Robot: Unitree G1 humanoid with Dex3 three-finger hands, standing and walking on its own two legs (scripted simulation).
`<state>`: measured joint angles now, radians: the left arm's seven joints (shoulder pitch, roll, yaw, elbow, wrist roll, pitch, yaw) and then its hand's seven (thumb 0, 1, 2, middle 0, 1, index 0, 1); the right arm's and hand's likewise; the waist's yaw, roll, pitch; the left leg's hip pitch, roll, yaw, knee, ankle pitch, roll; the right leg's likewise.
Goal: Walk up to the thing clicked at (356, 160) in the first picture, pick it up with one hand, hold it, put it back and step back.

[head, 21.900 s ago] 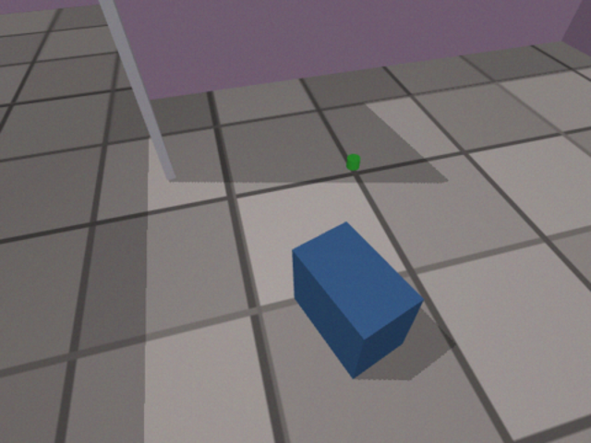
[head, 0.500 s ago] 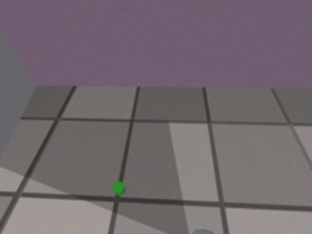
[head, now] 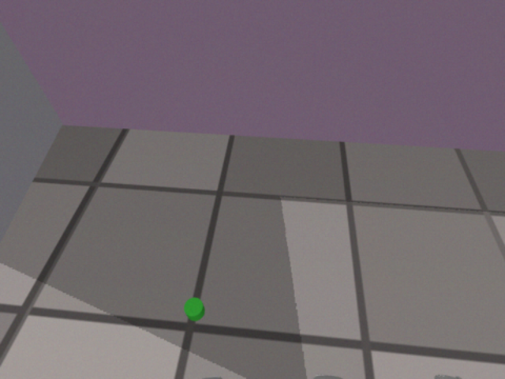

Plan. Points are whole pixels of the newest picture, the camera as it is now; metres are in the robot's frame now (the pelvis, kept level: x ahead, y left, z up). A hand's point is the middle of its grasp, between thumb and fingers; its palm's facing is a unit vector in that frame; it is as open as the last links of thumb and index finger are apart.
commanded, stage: walk up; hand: left
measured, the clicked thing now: (194, 309) +0.47 +0.25 -0.72
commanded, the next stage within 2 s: stand in 1.16 s
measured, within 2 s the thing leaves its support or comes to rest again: neither
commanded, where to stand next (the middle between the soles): +0.08 +0.02 m, yaw -1 degrees
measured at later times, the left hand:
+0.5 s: hand out of the picture +0.10 +0.27 -0.12, palm faces -0.04 -0.93 -0.38, open 7.4 cm
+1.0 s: hand out of the picture +0.12 +0.26 -0.12, palm faces -0.06 -0.93 -0.35, open 7.4 cm
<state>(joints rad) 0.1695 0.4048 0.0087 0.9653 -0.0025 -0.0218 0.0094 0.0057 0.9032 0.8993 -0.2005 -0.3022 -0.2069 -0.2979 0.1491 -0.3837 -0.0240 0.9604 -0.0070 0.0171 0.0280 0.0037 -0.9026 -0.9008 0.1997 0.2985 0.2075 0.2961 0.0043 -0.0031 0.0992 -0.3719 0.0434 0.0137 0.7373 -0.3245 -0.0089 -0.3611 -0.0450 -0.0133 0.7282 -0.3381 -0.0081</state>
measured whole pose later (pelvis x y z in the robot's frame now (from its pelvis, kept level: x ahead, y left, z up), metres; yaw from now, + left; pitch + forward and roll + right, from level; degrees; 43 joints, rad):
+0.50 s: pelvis +0.02 +0.01 +0.03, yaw -1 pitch -2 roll +0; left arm 0.09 0.37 -0.01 1.14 0.00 -0.03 0.00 0.01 0.90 0.90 -0.20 -0.30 -0.21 -0.30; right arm 0.02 -0.36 -0.01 1.11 0.00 0.02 0.03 0.00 -0.90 -0.90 0.20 0.30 0.21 0.30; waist 0.01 0.01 0.07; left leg -0.20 0.03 0.05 0.44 -0.21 -0.01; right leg -0.19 -0.06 0.00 0.43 -0.20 0.05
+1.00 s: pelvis +0.02 +0.00 +0.03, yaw -1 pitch -2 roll +0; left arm 0.08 0.35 0.01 1.15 0.01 -0.01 -0.01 0.01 0.90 0.90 -0.20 -0.30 -0.21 -0.30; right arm 0.09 -0.36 -0.02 1.15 0.00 0.02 0.03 0.00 -0.90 -0.90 0.20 0.30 0.21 0.30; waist -0.02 0.01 0.06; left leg -0.16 0.03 0.05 0.38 -0.18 -0.01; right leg -0.16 -0.05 0.01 0.37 -0.17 0.04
